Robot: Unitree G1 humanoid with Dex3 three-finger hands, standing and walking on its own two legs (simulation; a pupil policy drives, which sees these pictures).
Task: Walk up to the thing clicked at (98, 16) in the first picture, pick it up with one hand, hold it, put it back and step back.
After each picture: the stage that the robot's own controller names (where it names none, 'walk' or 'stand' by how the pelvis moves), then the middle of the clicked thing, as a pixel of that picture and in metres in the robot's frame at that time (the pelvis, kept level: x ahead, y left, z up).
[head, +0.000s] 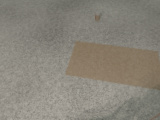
stand; (97, 16) +1.83 -0.21 -0.72
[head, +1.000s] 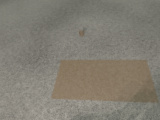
walk; (81, 31) +1.69 +0.15 -0.69
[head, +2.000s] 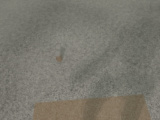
walk; (58, 56) +1.08 +0.36 -0.71
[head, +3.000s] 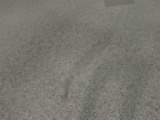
walk; (63, 93) +0.67 +0.27 -0.72
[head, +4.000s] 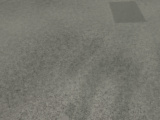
walk; out of the picture +0.45 +0.18 -0.72
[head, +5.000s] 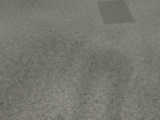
stand; out of the picture +0.32 +0.22 -0.71
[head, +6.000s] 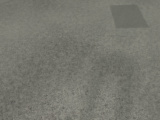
stand; out of the picture +0.32 +0.17 -0.72
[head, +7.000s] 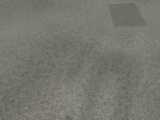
stand; out of the picture +0.34 +0.19 -0.73
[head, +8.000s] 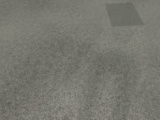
stand; out of the picture +0.32 +0.20 -0.73
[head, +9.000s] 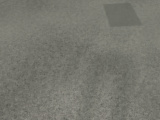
stand; out of the picture +0.31 +0.20 -0.73
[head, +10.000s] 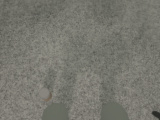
go down; (45, 94) +0.36 +0.21 -0.51
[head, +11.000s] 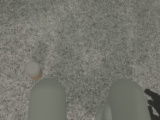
go down; (34, 71) +0.40 +0.24 -0.32
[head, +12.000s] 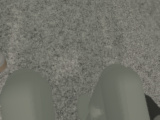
close in; out of the picture +0.39 +0.26 -0.24
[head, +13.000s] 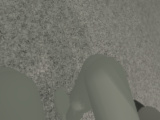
close; out of the picture +0.38 +0.28 -0.22
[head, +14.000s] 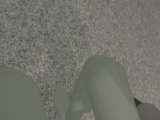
lift; out of the picture +0.37 +0.28 -0.22
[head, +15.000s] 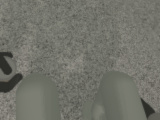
lift; (3, 71) +0.33 +0.26 -0.11
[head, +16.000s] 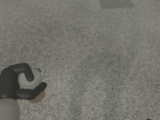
hold; (33, 86) +0.32 +0.18 +0.03
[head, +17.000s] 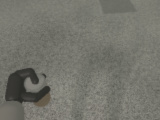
hold; (38, 90) +0.31 +0.17 -0.01
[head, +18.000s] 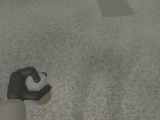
hold; (39, 89) +0.32 +0.17 +0.00
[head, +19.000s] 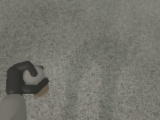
crouch; (37, 82) +0.35 +0.17 -0.05
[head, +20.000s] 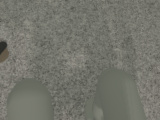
lower; out of the picture +0.44 +0.26 -0.12
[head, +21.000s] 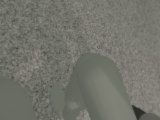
lower; out of the picture +0.41 +0.29 -0.22
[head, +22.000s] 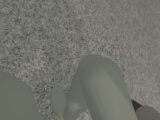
lower; out of the picture +0.40 +0.30 -0.22
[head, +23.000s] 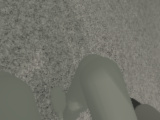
lower; out of the picture +0.40 +0.30 -0.22
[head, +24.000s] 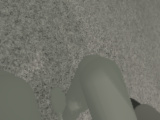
lower; out of the picture +0.40 +0.30 -0.22
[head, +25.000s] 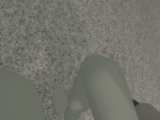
open; out of the picture +0.38 +0.26 -0.22
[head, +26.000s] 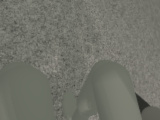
stand; out of the picture +0.38 +0.25 -0.23
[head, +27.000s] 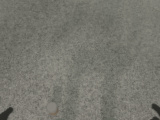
stand; (52, 108) +0.35 +0.19 -0.57
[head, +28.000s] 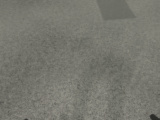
stand; out of the picture +0.33 +0.18 -0.67
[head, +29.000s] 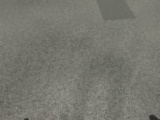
stand; out of the picture +0.33 +0.18 -0.67
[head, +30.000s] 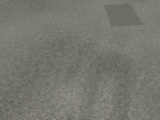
stand; out of the picture +0.35 +0.17 -0.72
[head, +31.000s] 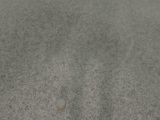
walk; (61, 104) +0.43 +0.15 -0.70
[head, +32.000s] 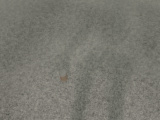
walk; (63, 75) +0.71 +0.23 -0.69
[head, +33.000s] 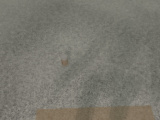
stand; (64, 60) +0.99 +0.22 -0.70
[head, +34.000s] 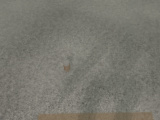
stand; (66, 65) +0.99 +0.19 -0.72
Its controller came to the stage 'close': yes
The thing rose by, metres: 0.71
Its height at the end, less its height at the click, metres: +0.00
